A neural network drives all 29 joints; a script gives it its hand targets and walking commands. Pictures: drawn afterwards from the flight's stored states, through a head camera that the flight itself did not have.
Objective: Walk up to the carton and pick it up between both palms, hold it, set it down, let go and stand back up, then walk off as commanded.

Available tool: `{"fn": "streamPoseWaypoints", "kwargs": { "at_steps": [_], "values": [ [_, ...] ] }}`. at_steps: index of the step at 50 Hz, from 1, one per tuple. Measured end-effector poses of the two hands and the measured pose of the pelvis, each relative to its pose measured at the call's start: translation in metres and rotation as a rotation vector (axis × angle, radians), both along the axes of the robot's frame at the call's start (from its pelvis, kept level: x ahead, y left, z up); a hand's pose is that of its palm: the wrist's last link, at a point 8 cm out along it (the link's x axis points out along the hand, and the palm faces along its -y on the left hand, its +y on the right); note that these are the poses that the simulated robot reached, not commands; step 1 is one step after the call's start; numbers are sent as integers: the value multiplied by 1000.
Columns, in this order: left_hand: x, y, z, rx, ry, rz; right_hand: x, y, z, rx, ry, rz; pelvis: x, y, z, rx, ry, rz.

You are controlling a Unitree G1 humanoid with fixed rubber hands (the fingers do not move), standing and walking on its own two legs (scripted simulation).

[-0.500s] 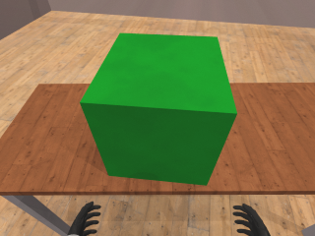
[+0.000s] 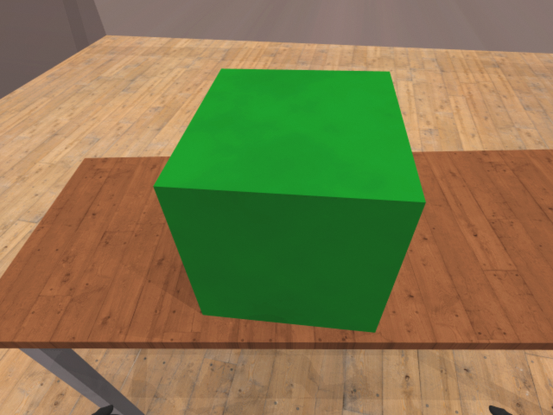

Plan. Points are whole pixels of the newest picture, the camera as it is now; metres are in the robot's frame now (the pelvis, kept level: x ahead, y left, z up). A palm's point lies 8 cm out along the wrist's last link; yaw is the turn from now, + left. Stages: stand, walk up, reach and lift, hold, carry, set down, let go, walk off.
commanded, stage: stand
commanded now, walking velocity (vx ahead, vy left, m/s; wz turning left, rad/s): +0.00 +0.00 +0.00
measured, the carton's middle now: (294, 194) +0.46 +0.00 +0.09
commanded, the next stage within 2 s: walk off in 0.42 s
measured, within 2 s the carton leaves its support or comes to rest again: neither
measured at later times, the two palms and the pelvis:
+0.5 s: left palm out of the picture +0.07 +0.31 -0.10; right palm out of the picture +0.08 -0.32 -0.10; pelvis -0.01 +0.00 +0.00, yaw +0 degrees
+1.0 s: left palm out of the picture -0.01 +0.27 -0.09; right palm out of the picture +0.03 -0.40 -0.13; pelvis -0.09 -0.07 -0.02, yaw +0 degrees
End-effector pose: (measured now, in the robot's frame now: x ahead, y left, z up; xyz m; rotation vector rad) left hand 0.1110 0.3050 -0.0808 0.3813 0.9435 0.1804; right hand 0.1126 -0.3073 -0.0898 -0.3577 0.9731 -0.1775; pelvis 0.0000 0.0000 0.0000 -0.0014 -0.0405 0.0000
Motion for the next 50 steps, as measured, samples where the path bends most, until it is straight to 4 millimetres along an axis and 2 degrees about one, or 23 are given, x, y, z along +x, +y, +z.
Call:
{"fn": "streamPoseWaypoints", "kwargs": {
  "at_steps": [7, 19, 31, 33, 36, 39, 43, 47, 50],
  "values": [
    [-11, -2, -8, -10, 53, 0, -8, 1, -3, 3, 37, -1, -4, 1, 1, 0, -7, 4],
    [-31, 6, -12, 7, 123, 30, -31, -5, -9, -7, 117, -24, -11, 0, 3, 0, -11, 6],
    [-44, 6, -16, 5, 160, 52, -36, -10, -10, -15, 138, -38, -15, -2, 4, 0, -11, 7],
    [-43, 9, -16, 15, 150, 68, -34, -13, -9, -15, 118, -51, -21, -3, 1, 4, -1, 3],
    [-47, 13, -15, 46, 151, 66, -38, -20, -11, -23, 95, -59, -35, -7, -4, 9, -1, -2],
    [-56, 10, -11, 72, 170, 63, -50, -33, -13, -37, 100, -54, -47, -16, -6, -11, 7, 7],
    [-76, -4, -5, 98, 196, 50, -67, -57, -18, -67, 108, -43, -63, -32, -8, -23, 19, 3],
    [-102, -19, -10, 135, 210, 51, -73, -86, -33, -64, 74, -48, -81, -56, -23, 7, 5, -21],
    [-123, -36, -7, 137, 208, 66, -85, -94, -38, -43, 90, -55, -94, -67, -22, 15, -14, -2]
  ]
}}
